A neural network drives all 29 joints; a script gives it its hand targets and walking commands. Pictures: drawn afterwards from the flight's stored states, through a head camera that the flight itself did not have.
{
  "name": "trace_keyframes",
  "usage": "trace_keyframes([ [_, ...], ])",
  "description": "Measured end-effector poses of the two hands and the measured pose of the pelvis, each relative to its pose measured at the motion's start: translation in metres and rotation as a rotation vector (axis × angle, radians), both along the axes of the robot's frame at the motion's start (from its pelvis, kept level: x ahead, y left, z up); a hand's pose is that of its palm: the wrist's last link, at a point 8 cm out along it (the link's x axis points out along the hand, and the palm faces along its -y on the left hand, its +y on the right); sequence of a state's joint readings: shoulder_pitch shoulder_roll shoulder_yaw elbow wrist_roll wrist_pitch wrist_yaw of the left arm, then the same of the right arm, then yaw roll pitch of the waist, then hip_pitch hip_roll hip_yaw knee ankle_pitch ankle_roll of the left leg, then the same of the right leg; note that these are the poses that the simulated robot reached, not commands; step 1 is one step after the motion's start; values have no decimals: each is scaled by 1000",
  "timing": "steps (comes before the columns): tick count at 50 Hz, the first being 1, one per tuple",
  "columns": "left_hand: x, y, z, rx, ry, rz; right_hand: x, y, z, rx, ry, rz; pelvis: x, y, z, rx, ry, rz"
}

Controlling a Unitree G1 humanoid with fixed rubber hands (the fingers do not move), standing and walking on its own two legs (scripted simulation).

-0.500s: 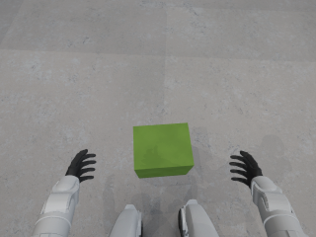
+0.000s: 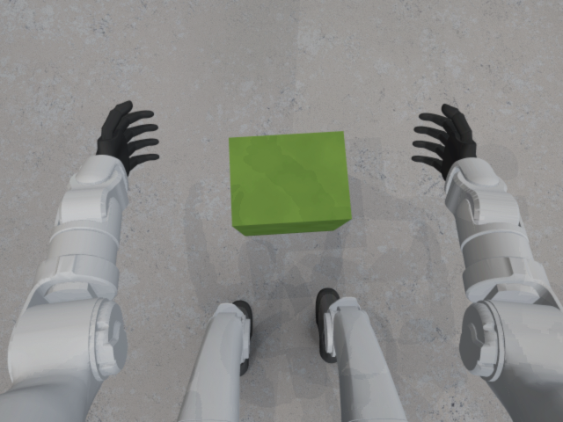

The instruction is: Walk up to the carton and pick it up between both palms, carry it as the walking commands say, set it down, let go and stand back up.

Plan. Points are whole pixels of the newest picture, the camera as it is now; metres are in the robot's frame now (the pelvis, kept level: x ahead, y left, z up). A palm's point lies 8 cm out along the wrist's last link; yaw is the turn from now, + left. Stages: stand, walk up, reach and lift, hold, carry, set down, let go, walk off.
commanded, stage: reach and lift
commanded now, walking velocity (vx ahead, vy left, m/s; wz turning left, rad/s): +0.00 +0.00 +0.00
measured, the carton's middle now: (288, 190) +0.50 -0.01 -0.53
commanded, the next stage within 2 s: none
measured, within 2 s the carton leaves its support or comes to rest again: neither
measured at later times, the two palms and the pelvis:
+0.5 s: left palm (132, 130) +0.52 +0.24 -0.13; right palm (427, 127) +0.51 -0.22 -0.13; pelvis +0.01 +0.00 -0.03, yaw +1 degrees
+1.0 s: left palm (170, 162) +0.51 +0.23 -0.29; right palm (395, 156) +0.52 -0.22 -0.29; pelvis -0.02 +0.00 -0.17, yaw +1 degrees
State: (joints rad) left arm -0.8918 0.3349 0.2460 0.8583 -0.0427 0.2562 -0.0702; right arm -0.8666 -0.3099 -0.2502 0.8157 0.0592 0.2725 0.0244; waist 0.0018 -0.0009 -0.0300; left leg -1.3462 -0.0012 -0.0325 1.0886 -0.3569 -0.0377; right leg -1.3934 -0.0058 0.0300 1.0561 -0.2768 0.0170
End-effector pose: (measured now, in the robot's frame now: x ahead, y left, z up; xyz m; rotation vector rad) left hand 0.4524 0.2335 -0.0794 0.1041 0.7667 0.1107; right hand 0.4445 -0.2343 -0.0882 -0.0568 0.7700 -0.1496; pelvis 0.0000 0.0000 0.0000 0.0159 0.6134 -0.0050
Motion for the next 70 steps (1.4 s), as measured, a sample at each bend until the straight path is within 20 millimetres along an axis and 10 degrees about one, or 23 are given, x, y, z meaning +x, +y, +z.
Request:
trace_keyframes([
  [14, 63, 3, -20, -11, -122, 12, 68, 12, -18, -15, -117, 12, 10, -1, -12, 0, 155, 15],
  [26, 62, 3, -57, -14, -119, 21, 70, 15, -51, -6, -103, 13, 12, 3, -31, -7, 241, 27],
  [70, 60, -12, -327, 5, -77, 32, 67, 17, -320, -11, -70, -22, -29, 5, -257, -11, 136, 29],
])
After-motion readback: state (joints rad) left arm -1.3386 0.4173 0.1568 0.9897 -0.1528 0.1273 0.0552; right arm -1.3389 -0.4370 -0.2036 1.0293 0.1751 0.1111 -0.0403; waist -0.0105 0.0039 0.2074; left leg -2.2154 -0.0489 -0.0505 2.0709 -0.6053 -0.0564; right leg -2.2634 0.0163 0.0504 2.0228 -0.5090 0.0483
